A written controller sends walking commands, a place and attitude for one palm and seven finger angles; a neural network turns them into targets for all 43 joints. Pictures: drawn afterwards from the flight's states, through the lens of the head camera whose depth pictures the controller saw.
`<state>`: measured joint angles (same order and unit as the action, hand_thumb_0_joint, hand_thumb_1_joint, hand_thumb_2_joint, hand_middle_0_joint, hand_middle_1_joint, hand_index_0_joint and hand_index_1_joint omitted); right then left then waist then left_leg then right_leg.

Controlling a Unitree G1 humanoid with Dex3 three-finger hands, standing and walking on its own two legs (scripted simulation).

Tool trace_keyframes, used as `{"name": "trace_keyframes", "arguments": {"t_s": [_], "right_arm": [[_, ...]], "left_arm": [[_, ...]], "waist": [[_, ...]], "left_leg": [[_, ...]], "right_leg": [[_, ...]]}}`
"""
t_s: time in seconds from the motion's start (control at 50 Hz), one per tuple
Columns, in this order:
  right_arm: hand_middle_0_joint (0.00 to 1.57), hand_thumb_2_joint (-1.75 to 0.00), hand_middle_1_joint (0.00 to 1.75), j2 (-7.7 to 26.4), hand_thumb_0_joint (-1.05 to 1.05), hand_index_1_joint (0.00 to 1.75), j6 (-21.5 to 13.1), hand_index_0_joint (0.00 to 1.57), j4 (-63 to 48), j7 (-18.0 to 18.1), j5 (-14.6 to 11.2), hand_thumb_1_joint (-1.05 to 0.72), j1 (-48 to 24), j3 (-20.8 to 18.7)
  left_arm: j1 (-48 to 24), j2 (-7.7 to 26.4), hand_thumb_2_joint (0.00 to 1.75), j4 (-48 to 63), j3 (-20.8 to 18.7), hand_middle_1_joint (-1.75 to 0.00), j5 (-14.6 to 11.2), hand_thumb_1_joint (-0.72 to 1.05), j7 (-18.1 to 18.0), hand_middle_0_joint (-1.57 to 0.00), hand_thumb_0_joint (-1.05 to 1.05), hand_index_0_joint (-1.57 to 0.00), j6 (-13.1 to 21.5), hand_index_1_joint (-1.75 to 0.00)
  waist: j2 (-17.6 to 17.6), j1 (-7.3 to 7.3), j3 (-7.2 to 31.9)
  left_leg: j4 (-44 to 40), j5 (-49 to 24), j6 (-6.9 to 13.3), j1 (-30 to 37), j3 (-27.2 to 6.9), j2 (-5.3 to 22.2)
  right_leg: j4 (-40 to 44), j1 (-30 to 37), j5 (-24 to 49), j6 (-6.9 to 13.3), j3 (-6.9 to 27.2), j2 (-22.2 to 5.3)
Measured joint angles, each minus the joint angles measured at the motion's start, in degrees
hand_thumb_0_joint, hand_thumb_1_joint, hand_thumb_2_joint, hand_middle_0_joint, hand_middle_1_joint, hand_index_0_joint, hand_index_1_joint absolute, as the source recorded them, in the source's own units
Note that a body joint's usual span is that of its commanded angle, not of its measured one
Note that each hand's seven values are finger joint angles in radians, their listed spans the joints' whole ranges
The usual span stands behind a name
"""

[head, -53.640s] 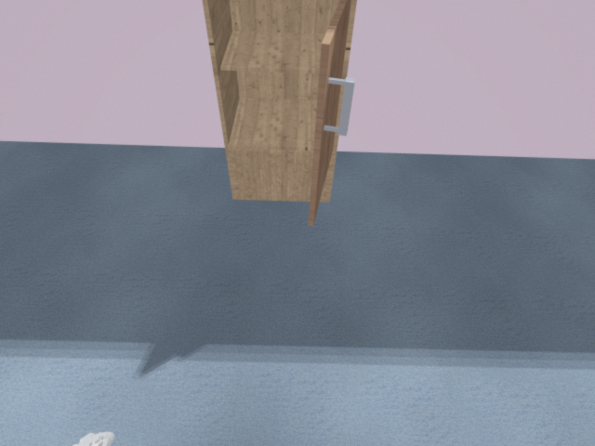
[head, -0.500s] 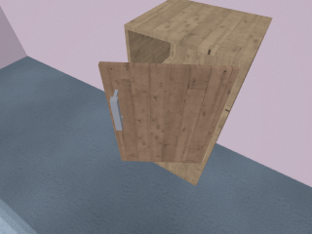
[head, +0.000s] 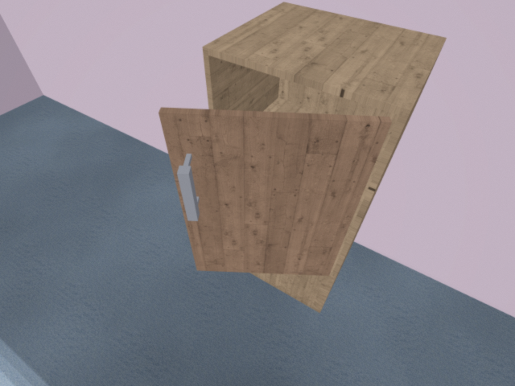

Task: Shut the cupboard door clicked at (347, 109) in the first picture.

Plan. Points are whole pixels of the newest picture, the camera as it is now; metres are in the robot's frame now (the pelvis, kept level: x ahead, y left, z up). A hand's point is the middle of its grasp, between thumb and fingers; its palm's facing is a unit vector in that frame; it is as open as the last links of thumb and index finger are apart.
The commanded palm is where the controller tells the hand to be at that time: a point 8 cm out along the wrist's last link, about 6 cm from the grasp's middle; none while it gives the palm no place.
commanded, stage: shuffle to correct the standing spot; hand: left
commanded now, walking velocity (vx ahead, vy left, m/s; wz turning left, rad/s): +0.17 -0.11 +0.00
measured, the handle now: (191, 188) +0.50 +0.18 -0.02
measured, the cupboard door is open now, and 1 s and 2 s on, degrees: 30 30 30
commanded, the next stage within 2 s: come to a stop and stand still in 0.16 s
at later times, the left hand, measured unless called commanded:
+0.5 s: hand out of the picture +0.02 +0.14 -0.18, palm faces +0.06 -0.99 -0.15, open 7.4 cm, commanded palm none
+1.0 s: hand out of the picture +0.01 +0.22 -0.17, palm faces +0.03 -0.97 -0.26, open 7.4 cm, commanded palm none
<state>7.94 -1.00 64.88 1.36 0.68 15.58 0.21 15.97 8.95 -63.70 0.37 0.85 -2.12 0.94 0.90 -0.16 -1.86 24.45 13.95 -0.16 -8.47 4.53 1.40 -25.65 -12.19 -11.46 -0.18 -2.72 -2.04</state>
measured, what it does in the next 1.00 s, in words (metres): stands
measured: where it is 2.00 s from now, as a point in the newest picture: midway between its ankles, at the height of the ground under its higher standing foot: outside the picture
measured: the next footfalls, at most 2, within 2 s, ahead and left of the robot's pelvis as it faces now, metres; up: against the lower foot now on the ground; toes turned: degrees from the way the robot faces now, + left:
none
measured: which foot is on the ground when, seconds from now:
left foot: down 0.00-1.00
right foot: down 0.00-1.00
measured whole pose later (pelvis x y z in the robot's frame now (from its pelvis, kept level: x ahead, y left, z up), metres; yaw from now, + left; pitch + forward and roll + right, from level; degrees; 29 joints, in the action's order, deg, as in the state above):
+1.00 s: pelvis -0.03 +0.02 -0.01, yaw +1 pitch -3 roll +0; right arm 10.6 1.1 55.7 0.0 1.6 15.7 -0.7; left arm 16.0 11.8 -55.7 -0.3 1.7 -1.8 -0.9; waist -0.4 0.1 -0.1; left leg 30.3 13.5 1.9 -14.5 4.1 -0.2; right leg -31.0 -16.4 -13.7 -0.5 -0.6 -2.6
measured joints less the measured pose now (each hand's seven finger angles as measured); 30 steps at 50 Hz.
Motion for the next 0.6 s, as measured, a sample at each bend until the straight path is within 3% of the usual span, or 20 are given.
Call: {"name": "trace_keyframes", "arguments": {"t_s": [0.2,0.34,0.44,0.6], "right_arm": [[0.20,-0.90,0.29,-0.3,0.00,0.29,0.7,0.20,-0.3,-0.3,0.7,-0.91,1.9,-0.6],[0.20,-0.90,0.29,-0.3,0.00,0.29,0.0,0.20,-0.2,0.2,0.6,-0.91,3.9,-0.9],[0.20,-0.90,0.29,-0.6,0.00,0.29,0.0,0.20,0.3,1.1,0.0,-0.91,2.2,-0.5],[0.20,-0.90,0.29,0.1,0.01,0.29,0.8,0.20,-2.1,1.8,-0.3,-0.93,-1.9,-1.5]], "left_arm": [[2.7,-0.3,0.90,0.3,-0.9,-0.30,0.7,0.91,1.1,-0.20,0.00,-0.20,-0.8,-0.30],[4.9,-0.8,0.90,0.4,-1.8,-0.30,0.7,0.90,1.4,-0.20,0.00,-0.19,-0.1,-0.30],[4.2,-1.6,0.90,-0.6,-1.3,-0.30,0.0,0.90,0.5,-0.20,0.00,-0.19,0.8,-0.30],[0.9,-1.1,0.90,1.3,-1.5,-0.30,0.2,0.92,-0.6,-0.20,0.02,-0.20,-0.5,-0.30]], "waist": [[0.5,-0.13,1.1],[-0.4,-0.10,0.7],[-0.2,0.11,-0.4],[0.6,-0.52,-1.5]], "left_leg": [[2.4,2.4,-0.1,-0.6,0.0,0.3],[6.0,6.0,-1.2,-1.2,-0.7,1.7],[6.0,6.9,-2.3,-0.3,-1.2,2.3],[3.8,4.9,-1.5,0.2,-0.1,1.4]], "right_leg": [[-3.5,-1.2,-3.1,0.8,0.1,0.1],[-6.5,-1.4,-6.5,1.4,-0.5,1.4],[-6.3,-0.3,-7.2,1.6,-1.2,1.8],[-5.7,-0.8,-5.8,1.1,-0.1,1.1]]}}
